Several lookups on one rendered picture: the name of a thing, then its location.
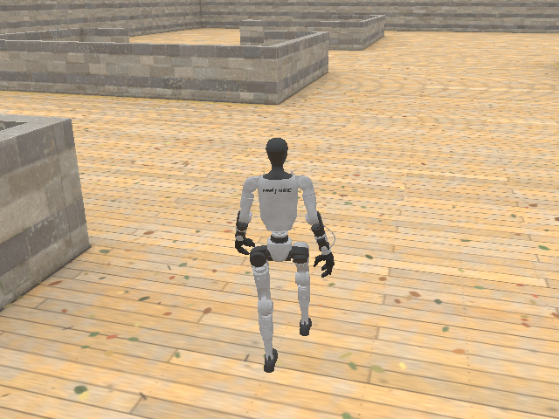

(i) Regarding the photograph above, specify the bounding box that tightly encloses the right robot hand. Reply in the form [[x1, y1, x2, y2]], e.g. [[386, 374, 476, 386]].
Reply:
[[314, 252, 335, 278]]

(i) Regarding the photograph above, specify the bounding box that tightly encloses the left robot hand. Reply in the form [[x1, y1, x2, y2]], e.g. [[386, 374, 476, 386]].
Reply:
[[235, 237, 255, 255]]

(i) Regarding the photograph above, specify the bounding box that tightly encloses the robot right upper arm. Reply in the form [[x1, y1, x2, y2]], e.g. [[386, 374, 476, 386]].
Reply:
[[296, 175, 319, 225]]

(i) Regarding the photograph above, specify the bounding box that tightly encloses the right robot foot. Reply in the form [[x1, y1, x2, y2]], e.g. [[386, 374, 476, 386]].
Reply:
[[300, 318, 312, 336]]

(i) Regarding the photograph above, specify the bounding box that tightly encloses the robot right forearm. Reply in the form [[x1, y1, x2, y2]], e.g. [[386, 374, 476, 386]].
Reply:
[[311, 211, 331, 255]]

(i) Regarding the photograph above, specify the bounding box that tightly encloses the robot left forearm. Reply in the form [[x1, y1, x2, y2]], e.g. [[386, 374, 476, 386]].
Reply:
[[235, 211, 248, 241]]

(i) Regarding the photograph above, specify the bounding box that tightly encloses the left robot shin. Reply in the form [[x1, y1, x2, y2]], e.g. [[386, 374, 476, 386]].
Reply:
[[258, 300, 273, 361]]

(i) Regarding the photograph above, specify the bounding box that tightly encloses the robot left upper arm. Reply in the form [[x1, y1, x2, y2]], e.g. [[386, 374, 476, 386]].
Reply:
[[238, 175, 260, 223]]

